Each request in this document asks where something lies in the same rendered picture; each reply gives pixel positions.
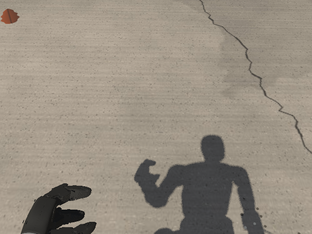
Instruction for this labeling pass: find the robot left hand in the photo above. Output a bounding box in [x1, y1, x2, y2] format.
[20, 183, 97, 234]

